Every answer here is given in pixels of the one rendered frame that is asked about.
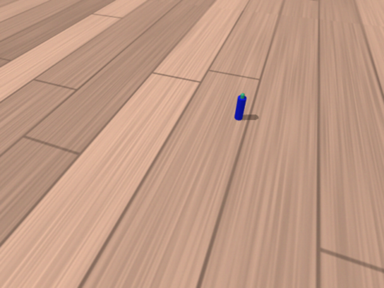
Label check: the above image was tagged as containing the bottle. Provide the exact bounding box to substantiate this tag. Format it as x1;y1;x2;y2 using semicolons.
235;93;247;121

